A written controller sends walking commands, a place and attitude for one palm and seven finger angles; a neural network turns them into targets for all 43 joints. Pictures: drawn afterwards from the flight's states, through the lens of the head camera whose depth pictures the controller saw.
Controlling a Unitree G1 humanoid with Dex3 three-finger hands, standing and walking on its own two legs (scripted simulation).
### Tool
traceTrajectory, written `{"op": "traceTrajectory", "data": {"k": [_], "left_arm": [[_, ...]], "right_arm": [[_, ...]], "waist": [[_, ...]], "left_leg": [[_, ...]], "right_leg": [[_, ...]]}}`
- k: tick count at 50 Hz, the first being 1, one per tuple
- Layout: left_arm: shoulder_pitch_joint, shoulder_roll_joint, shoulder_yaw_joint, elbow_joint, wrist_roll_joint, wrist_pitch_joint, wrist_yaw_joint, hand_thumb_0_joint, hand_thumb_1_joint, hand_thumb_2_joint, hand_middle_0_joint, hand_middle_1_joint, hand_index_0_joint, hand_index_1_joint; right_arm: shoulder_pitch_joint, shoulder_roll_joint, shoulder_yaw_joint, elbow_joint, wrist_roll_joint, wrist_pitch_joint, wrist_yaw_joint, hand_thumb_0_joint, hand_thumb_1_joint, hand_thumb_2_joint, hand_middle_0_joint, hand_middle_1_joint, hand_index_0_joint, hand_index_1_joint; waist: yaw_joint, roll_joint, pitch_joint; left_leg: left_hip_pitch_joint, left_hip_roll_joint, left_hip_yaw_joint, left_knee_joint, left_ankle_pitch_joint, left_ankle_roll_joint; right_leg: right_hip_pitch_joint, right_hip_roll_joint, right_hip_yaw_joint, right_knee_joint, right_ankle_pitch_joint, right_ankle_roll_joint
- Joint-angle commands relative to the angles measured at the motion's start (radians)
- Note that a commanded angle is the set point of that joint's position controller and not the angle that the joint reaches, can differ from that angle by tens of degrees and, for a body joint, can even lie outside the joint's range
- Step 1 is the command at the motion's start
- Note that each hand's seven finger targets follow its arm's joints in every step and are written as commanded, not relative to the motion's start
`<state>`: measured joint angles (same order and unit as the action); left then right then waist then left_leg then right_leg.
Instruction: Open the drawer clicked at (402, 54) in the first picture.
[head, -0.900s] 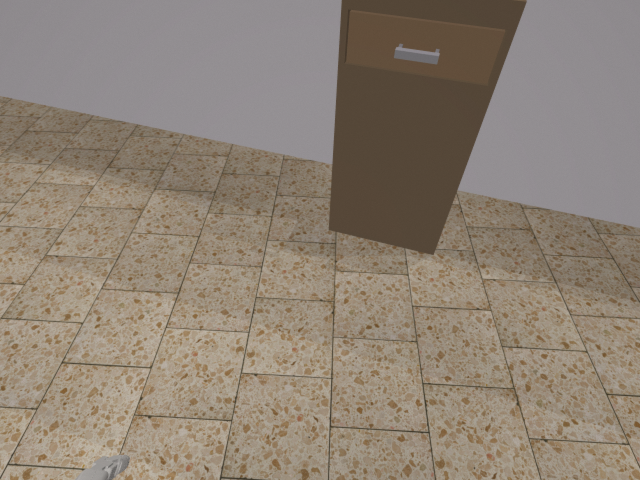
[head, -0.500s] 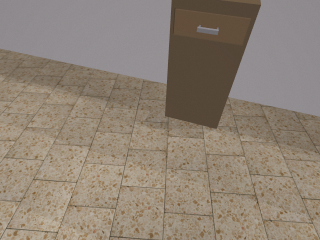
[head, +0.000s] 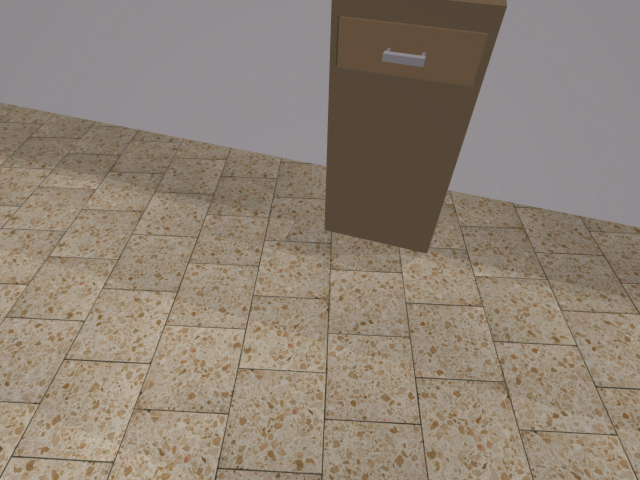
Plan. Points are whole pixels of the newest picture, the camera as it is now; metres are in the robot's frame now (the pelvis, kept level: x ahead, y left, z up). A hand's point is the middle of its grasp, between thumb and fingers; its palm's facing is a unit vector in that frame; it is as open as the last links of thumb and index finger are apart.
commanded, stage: look at it before walking up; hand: left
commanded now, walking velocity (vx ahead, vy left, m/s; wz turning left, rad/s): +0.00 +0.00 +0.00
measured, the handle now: (404, 55) +1.20 -0.18 +0.04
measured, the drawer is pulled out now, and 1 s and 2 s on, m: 0.00 0.00 0.00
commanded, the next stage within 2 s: walk to a spot facing it in 0.54 s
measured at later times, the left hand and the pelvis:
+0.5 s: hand out of the picture +0.08 +0.25 -0.16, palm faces -0.02 -0.94 -0.33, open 7.4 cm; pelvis +0.01 +0.00 +0.00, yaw +0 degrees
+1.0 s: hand out of the picture +0.09 +0.18 -0.18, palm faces -0.12 -0.97 -0.22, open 7.4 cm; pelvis +0.07 -0.03 -0.02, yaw -10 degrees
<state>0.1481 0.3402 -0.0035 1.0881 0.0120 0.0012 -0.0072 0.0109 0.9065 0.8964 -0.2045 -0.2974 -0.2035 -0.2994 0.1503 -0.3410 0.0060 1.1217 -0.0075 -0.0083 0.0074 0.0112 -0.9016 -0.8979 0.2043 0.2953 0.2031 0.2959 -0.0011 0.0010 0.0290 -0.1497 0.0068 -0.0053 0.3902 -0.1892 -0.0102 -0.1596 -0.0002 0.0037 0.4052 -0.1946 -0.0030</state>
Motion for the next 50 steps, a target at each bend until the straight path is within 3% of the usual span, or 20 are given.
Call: {"op": "traceTrajectory", "data": {"k": [1, 32, 34, 35, 38, 41, 43, 44, 45, 46, 48, 49, 50], "left_arm": [[-0.046, 0.206, 0.039, -0.071, 0.000, -0.028, 0.018, 0.000, 0.900, 0.900, -0.200, -0.300, -0.200, -0.300], [-0.050, 0.209, 0.039, -0.063, 0.000, -0.031, 0.018, 0.000, 0.900, 0.900, -0.200, -0.300, -0.200, -0.300], [0.012, 0.101, 0.018, -0.037, -0.001, -0.013, 0.020, 0.000, 0.900, 0.900, -0.200, -0.300, -0.200, -0.300], [0.033, 0.086, 0.019, -0.037, 0.002, -0.002, 0.018, 0.000, 0.900, 0.900, -0.200, -0.300, -0.200, -0.300], [0.054, 0.102, 0.039, -0.067, 0.010, 0.014, -0.001, 0.000, 0.900, 0.900, -0.200, -0.300, -0.200, -0.300], [0.076, 0.089, 0.054, -0.110, 0.012, 0.012, -0.014, 0.000, 0.900, 0.900, -0.200, -0.300, -0.200, -0.300], [0.079, 0.042, 0.058, -0.138, 0.009, -0.001, -0.022, 0.000, 0.900, 0.900, -0.200, -0.300, -0.200, -0.300], [0.051, 0.021, 0.059, -0.157, 0.008, -0.007, -0.025, 0.000, 0.900, 0.900, -0.200, -0.300, -0.200, -0.300], [0.022, 0.017, 0.062, -0.176, 0.008, -0.010, -0.029, 0.000, 0.900, 0.900, -0.200, -0.300, -0.200, -0.300], [0.014, 0.006, 0.065, -0.190, 0.009, -0.015, -0.032, 0.000, 0.900, 0.900, -0.200, -0.300, -0.200, -0.300], [0.070, -0.026, 0.071, -0.174, 0.008, -0.024, -0.037, 0.000, 0.900, 0.900, -0.200, -0.300, -0.200, -0.300], [0.164, -0.033, 0.077, -0.145, 0.010, -0.026, -0.038, 0.000, 0.900, 0.900, -0.200, -0.300, -0.200, -0.300], [0.319, 0.005, 0.086, -0.093, 0.014, -0.034, -0.033, 0.000, 0.900, 0.900, -0.200, -0.300, -0.200, -0.300]], "right_arm": [[-0.061, -0.203, -0.043, -0.070, -0.003, -0.024, -0.016, 0.000, -0.900, -0.900, 0.200, 0.300, 0.200, 0.300], [-0.081, -0.207, -0.039, -0.072, 0.000, -0.026, -0.019, 0.000, -0.900, -0.900, 0.200, 0.300, 0.200, 0.300], [-0.025, -0.095, -0.015, -0.048, -0.008, -0.012, -0.017, 0.000, -0.900, -0.900, 0.200, 0.300, 0.200, 0.300], [0.004, -0.080, -0.015, -0.048, -0.011, -0.005, -0.016, 0.000, -0.900, -0.900, 0.200, 0.300, 0.200, 0.300], [0.022, -0.103, -0.033, -0.068, -0.017, 0.004, -0.015, 0.000, -0.900, -0.900, 0.200, 0.300, 0.200, 0.300], [0.065, -0.128, -0.057, -0.093, -0.017, -0.001, -0.018, 0.000, -0.900, -0.900, 0.200, 0.300, 0.200, 0.300], [0.111, -0.156, -0.075, -0.101, -0.013, -0.017, -0.023, 0.000, -0.900, -0.900, 0.200, 0.300, 0.200, 0.300], [0.127, -0.163, -0.084, -0.103, -0.011, -0.025, -0.024, 0.000, -0.900, -0.900, 0.200, 0.300, 0.200, 0.300], [0.146, -0.153, -0.087, -0.105, -0.011, -0.033, -0.024, 0.000, -0.900, -0.900, 0.200, 0.300, 0.200, 0.300], [0.154, -0.139, -0.088, -0.106, -0.013, -0.039, -0.025, 0.000, -0.900, -0.900, 0.200, 0.300, 0.200, 0.300], [0.123, -0.111, -0.084, -0.111, -0.019, -0.040, -0.026, 0.000, -0.900, -0.900, 0.200, 0.300, 0.200, 0.300], [0.086, -0.101, -0.082, -0.119, -0.019, -0.040, -0.027, 0.000, -0.900, -0.900, 0.200, 0.300, 0.200, 0.300], [0.049, -0.073, -0.075, -0.133, -0.014, -0.039, -0.022, 0.000, -0.900, -0.900, 0.200, 0.300, 0.200, 0.300]], "waist": [[0.002, -0.005, -0.020], [0.002, -0.003, -0.059], [0.001, -0.014, -0.077], [0.000, -0.010, -0.065], [0.002, -0.010, 0.056], [-0.006, 0.039, 0.118], [-0.023, 0.144, 0.104], [-0.031, 0.183, 0.095], [-0.042, 0.176, 0.082], [-0.043, 0.166, 0.086], [-0.004, 0.148, 0.068], [0.048, 0.122, 0.038], [0.122, -0.030, -0.025]], "left_leg": [[-0.027, 0.098, -0.104, -0.082, -0.001, 0.037], [0.022, 0.109, -0.097, -0.084, 0.112, 0.033], [0.044, 0.106, -0.058, -0.053, 0.021, 0.013], [0.038, 0.103, -0.050, -0.037, -0.070, 0.012], [-0.052, 0.112, -0.051, -0.050, -0.345, 0.027], [-0.052, 0.167, -0.106, -0.065, -0.473, 0.065], [0.032, 0.283, -0.228, -0.143, -0.462, 0.129], [0.074, 0.352, -0.253, -0.169, -0.371, 0.169], [0.122, 0.376, -0.254, -0.163, -0.267, 0.193], [0.132, 0.381, -0.217, -0.137, -0.153, 0.196], [0.063, 0.342, -0.075, -0.039, 0.007, 0.150], [-0.041, 0.291, 0.017, 0.086, 0.005, 0.104], [-0.176, 0.201, 0.116, 0.346, 0.009, 0.051]], "right_leg": [[-0.033, -0.118, 0.126, -0.108, -0.057, -0.030], [0.016, -0.120, 0.107, -0.092, 0.106, -0.028], [0.000, -0.108, 0.119, -0.087, 0.004, -0.019], [-0.027, -0.098, 0.129, -0.077, -0.096, -0.022], [-0.142, -0.067, 0.168, -0.068, -0.333, -0.043], [-0.266, -0.018, 0.156, 0.040, -0.392, -0.053], [-0.352, 0.041, 0.048, 0.249, -0.270, -0.034], [-0.392, 0.020, -0.009, 0.349, -0.264, -0.019], [-0.434, -0.009, -0.006, 0.387, -0.302, -0.014], [-0.439, -0.030, -0.010, 0.391, -0.321, -0.010], [-0.295, -0.042, -0.055, 0.297, -0.286, -0.013], [-0.114, -0.025, -0.082, 0.190, -0.191, -0.020], [0.107, -0.016, -0.029, 0.054, -0.097, -0.046]]}}
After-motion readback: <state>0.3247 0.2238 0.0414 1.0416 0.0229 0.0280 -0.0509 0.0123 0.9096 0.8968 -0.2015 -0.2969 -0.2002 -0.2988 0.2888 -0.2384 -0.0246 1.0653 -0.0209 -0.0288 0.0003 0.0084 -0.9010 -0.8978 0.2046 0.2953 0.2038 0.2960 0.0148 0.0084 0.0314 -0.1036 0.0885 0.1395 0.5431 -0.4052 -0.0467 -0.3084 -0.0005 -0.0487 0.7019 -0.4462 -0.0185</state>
